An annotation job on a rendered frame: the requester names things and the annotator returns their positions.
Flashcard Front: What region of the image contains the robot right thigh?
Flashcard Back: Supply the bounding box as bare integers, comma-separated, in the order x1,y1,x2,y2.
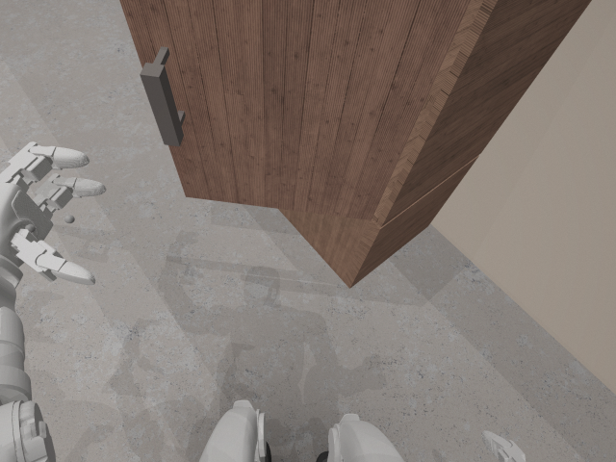
328,421,405,462

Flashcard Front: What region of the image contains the left robot upper arm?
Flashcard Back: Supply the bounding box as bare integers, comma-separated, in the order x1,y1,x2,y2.
0,400,56,462

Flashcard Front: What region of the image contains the robot right hand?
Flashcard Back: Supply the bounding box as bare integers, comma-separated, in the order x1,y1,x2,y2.
481,430,526,462

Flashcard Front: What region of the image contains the cupboard door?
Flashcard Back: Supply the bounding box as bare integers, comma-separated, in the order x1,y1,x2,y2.
119,0,471,220

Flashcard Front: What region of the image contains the robot left forearm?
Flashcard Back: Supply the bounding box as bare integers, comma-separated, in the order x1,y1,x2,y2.
0,255,32,406

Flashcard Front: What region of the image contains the handle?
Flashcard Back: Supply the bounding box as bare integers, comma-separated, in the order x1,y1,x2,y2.
140,46,186,146

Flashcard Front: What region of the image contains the robot thigh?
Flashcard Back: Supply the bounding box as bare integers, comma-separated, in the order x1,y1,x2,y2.
328,421,405,462
199,407,267,462

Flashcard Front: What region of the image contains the robot left thigh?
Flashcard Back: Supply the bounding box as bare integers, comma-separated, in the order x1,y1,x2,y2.
199,407,267,462

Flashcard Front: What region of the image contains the robot left hand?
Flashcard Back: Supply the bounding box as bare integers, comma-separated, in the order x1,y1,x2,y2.
0,141,106,285

